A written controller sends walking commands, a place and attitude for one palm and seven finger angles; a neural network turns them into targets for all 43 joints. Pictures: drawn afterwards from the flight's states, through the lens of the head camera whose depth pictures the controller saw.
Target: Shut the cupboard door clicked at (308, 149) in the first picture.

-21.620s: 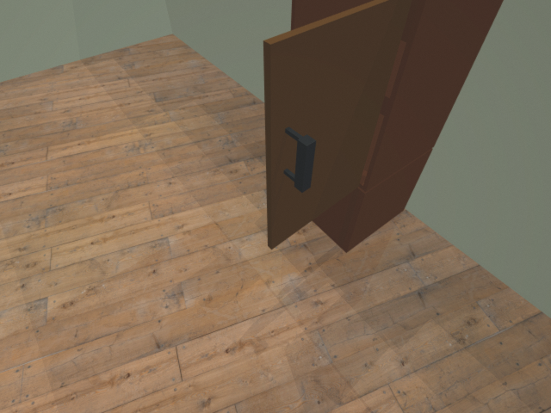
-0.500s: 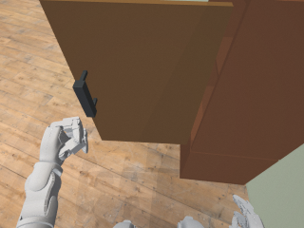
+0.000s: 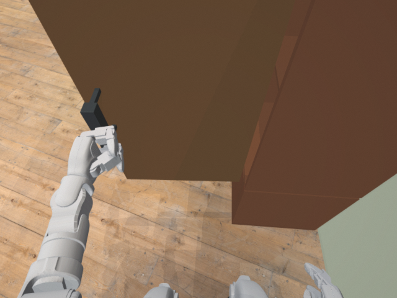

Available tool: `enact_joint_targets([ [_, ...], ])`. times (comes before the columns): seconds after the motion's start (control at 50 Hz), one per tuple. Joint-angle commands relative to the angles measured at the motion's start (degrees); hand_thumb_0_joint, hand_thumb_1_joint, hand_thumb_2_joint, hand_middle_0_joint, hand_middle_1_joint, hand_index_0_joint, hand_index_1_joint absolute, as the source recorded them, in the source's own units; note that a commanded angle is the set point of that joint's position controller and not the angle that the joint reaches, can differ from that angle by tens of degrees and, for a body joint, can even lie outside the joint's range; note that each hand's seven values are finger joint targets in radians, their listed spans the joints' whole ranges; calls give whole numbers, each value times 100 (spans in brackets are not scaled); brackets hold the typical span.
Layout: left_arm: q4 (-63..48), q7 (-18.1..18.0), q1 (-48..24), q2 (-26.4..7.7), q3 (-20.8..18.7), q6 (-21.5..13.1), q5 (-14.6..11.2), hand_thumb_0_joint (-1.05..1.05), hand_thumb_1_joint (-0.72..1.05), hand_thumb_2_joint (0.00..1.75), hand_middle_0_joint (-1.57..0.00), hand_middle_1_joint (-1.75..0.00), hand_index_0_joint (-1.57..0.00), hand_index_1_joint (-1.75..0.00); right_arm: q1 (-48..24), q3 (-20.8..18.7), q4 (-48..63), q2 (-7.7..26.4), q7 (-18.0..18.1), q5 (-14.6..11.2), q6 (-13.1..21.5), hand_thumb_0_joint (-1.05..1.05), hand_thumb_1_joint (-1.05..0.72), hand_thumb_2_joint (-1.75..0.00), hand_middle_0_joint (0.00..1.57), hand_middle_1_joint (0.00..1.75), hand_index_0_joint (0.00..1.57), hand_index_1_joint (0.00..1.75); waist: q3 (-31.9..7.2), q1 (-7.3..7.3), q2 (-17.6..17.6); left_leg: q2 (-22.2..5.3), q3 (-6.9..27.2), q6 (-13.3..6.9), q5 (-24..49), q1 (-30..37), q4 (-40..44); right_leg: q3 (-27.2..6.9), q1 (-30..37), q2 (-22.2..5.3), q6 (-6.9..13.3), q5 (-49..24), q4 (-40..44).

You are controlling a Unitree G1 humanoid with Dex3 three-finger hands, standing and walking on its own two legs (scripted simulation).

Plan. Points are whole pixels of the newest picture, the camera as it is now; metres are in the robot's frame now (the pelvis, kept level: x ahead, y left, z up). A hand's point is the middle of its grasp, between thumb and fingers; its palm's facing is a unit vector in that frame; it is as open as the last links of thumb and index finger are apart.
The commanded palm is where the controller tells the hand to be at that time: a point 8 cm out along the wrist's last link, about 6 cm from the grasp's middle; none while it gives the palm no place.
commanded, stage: bring the fist close to the handle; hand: left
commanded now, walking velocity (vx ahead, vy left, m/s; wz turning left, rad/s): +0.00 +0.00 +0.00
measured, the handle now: (103, 120) +0.47 +0.22 +0.06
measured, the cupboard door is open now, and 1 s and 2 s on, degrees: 93 86 73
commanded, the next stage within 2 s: push the door shut along its arc in 0.34 s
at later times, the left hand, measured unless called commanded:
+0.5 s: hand (114, 157) +0.37 +0.18 +0.07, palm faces -0.03 -1.00 -0.04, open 3.1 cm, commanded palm +0.35 +0.23 +0.07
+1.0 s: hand (119, 133) +0.43 +0.18 +0.07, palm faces -0.16 -0.99 -0.03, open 3.1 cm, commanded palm +0.42 +0.23 +0.07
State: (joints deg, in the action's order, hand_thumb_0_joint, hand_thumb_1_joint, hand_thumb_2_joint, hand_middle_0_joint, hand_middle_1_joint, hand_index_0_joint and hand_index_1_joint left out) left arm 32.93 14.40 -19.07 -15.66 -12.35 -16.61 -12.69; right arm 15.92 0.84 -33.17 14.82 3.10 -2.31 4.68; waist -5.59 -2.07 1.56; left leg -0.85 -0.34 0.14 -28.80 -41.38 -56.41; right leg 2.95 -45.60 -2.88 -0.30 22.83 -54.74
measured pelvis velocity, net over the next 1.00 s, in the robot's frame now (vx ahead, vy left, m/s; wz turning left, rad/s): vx -0.01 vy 0.00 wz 0.00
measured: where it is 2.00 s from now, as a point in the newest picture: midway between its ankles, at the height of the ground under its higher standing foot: outside the picture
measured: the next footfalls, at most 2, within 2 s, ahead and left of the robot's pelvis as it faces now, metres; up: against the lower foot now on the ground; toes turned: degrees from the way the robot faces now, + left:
none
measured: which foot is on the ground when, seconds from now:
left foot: down 0.00-1.00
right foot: down 0.00-1.00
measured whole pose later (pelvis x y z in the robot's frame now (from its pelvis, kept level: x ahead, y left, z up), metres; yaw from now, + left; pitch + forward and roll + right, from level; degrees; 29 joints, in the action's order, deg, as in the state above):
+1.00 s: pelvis -0.01 +0.00 -0.01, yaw +0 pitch +16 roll -1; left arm 55.2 23.6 -38.4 -23.4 -15.8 -21.3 -11.8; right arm 18.9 0.9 -35.9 15.9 3.3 -2.6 1.1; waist -5.6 -5.0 1.2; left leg -1.0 -0.1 -0.1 -28.4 -47.2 -59.1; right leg 3.0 -50.8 -2.7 -0.3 21.7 -56.2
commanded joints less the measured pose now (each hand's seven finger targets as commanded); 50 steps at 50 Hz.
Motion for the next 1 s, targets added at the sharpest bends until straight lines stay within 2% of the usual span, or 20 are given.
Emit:
enact_joint_targets([
  [0.0, -1368, -141, -1292, -1159, -611, -728, -135, 0, 90, 90, -130, -150, -130, -150, 205, -327, 716, 733, -12, 36, 188, 0, -90, -90, 20, 30, 20, 30, -2287, 156, -162, 119, 7, -34, 2294, 426, 847, -157, 2172, 170, 143, -2194, 447],
  [0.02, -1425, -148, -1314, -1062, -511, -795, -111, 0, 90, 90, -130, -150, -130, -150, 208, -330, 698, 720, -32, 45, 185, 0, -90, -90, 20, 30, 20, 30, -2288, 123, -132, 123, -20, -42, 2282, 433, 844, -172, 2169, 173, 131, -2220, 456],
  [0.06, -1128, -129, -1041, -1243, -648, -802, -60, 0, 90, 90, -130, -150, -130, -150, 265, -350, 669, 775, -39, 43, 125, 0, -90, -90, 20, 30, 20, 30, -2047, 123, -224, 119, -36, -51, 2111, 253, 867, -185, 2152, 188, 136, -2078, 510],
  [0.08, -1093, -97, -1174, -1086, -465, -794, -21, 0, 90, 90, -130, -150, -130, -150, 244, -344, 652, 760, -50, 22, 102, 0, -90, -90, 20, 30, 20, 30, -1878, 20, -215, 116, -45, -61, 1938, 226, 898, -181, 2003, 183, 121, -1934, 560],
  [0.12, -1039, -42, -1156, -1015, -387, -750, -17, 0, 90, 90, -130, -150, -130, -150, 244, -363, 655, 777, -61, 5, 76, 0, -90, -90, 20, 30, 20, 30, -1712, 5, -153, 116, -37, -59, 1788, 234, 954, -170, 1893, 191, 132, -1746, 628],
  [0.24, -1482, 30, -1542, -969, -309, -860, -172, 0, 90, 90, -130, -150, -130, -150, 200, -378, 652, 765, 2, -8, 104, 0, -90, -90, 20, 30, 20, 30, -2021, -46, -12, 114, -3, -70, 1852, 520, 944, -166, 1948, 196, 134, -1761, 650],
  [0.28, -1400, -26, -1769, -1078, -369, -932, -161, 0, 90, 90, -130, -150, -130, -150, 193, -360, 577, 773, 32, -5, 108, 0, -90, -90, 20, 30, 20, 30, -1909, -104, -50, 108, 38, -75, 1712, 481, 932, -167, 1840, 204, 131, -1611, 644],
  [0.34, -1170, -83, -1626, -1135, -466, -975, -109, 0, 90, 90, -130, -150, -130, -150, 163, -359, 554, 766, 27, 5, 117, 0, -90, -90, 20, 30, 20, 30, -1882, -39, -151, 129, 9, -75, 1538, 349, 940, -197, 1866, 190, 118, -1446, 655],
  [0.36, -1072, -89, -1593, -1264, -539, -960, -67, 0, 90, 90, -130, -150, -130, -150, 169, -350, 555, 794, 38, 14, 94, 0, -90, -90, 20, 30, 20, 30, -1826, -27, -65, 130, 17, -78, 1491, 340, 945, -197, 1846, 190, 134, -1388, 656],
  [0.38, -983, -77, -1596, -1148, -444, -923, -57, 0, 90, 90, -130, -150, -130, -150, 141, -334, 569, 765, 23, 3, 86, 0, -90, -90, 20, 30, 20, 30, -1772, -43, -10, 145, -4, -79, 1456, 314, 960, -211, 1833, 180, 128, -1376, 679],
  [0.46, -779, 33, -1528, -1266, -503, -791, -49, 0, 90, 90, -130, -150, -130, -150, 168, -340, 616, 818, 15, -2, 38, 0, -90, -90, 20, 30, 20, 30, -1797, -33, -137, 134, 4, -83, 1499, 294, 971, -194, 1888, 191, 140, -1422, 691],
  [0.52, -681, 156, -2397, -1203, -278, -811, -29, 0, 90, 90, -130, -150, -130, -150, 154, -312, 558, 807, 39, -25, 34, 0, -90, -90, 20, 30, 20, 30, -1673, -217, -90, 130, 33, -87, 1299, 275, 923, -216, 1644, 186, 123, -1236, 712],
  [0.62, -223, 302, -3163, -1393, -353, -897, -56, 0, 90, 90, -130, -150, -130, -150, 206, -284, 434, 834, 92, -24, 41, 0, -90, -90, 20, 30, 20, 30, -1833, -307, -94, 132, 94, -95, 1253, 281, 810, -226, 1484, 185, 133, -1158, 642],
  [0.72, 706, 490, -3526, -1810, -628, -787, 38, 0, 90, 90, -130, -150, -130, -150, 344, -257, 357, 896, 108, -17, -38, 0, -90, -90, 20, 30, 20, 30, -1936, -302, -160, 151, 91, -110, 1203, -17, 719, -269, 1464, 177, 128, -1110, 568],
  [0.74, 678, 553, -3785, -1772, -523, -790, 42, 0, 90, 90, -130, -150, -130, -150, 364, -248, 347, 893, 101, -23, -46, 0, -90, -90, 20, 30, 20, 30, -1986, -374, -74, 153, 85, -122, 1215, 4, 694, -279, 1408, 175, 121, -1142, 565],
  [0.84, 868, 843, -3967, -1806, -547, -769, -16, 0, 90, 90, -130, -150, -130, -150, 554, -286, 336, 939, 69, -3, -99, 0, -90, -90, 20, 30, 20, 30, -2465, -337, 45, 134, 125, -111, 1706, 209, 613, -232, 1448, 202, 161, -1597, 422],
  [0.9, 1008, 963, -4105, -1905, -562, -771, -7, 0, 90, 90, -130, -150, -130, -150, 638, -302, 325, 969, 62, -9, -148, 0, -90, -90, 20, 30, 20, 30, -2468, -395, 98, 114, 128, -117, 1796, 213, 569, -230, 1326, 220, 165, -1658, 398],
  [0.92, 1016, 992, -4338, -1731, -375, -788, 4, 0, 90, 90, -130, -150, -130, -150, 658, -298, 289, 953, 59, -14, -160, 0, -90, -90, 20, 30, 20, 30, -2368, -504, 64, 104, 137, -127, 1707, 235, 568, -211, 1170, 227, 151, -1554, 422],
  [0.94, 1137, 990, -4402, -1736, -396, -781, 3, 0, 90, 90, -130, -150, -130, -150, 692, -304, 269, 966, 52, -6, -164, 0, -90, -90, 20, 30, 20, 30, -2235, -509, 48, 103, 153, -129, 1601, 178, 580, -198, 1081, 236, 153, -1422, 450],
  [0.98, 1150, 1022, -4663, -1907, -481, -813, 8, 0, 90, 90, -130, -150, -130, -150, 758, -306, 235, 1010, 61, 3, -184, 0, -90, -90, 20, 30, 20, 30, -2298, -552, -20, 99, 186, -146, 1550, 196, 569, -197, 1057, 246, 156, -1347, 447],
])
